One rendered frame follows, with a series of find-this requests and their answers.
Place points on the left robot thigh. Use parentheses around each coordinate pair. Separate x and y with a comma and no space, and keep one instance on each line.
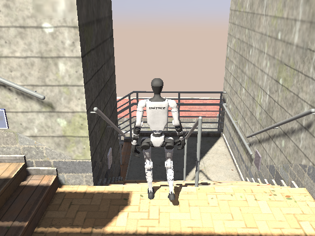
(146,146)

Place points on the right robot forearm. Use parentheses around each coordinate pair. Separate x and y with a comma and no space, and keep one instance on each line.
(179,131)

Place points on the robot left upper arm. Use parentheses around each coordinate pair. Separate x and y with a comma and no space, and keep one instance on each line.
(140,112)

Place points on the robot right upper arm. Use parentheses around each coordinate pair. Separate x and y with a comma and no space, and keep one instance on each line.
(175,114)

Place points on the robot left hand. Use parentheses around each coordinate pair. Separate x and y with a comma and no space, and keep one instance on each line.
(134,150)

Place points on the robot right hand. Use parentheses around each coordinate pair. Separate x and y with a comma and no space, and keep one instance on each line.
(179,142)

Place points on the robot thigh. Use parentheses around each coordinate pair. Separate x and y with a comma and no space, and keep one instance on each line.
(146,146)
(168,146)

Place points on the left robot forearm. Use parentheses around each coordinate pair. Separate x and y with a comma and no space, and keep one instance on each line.
(135,136)

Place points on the right robot thigh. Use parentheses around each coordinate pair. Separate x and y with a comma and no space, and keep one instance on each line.
(168,146)

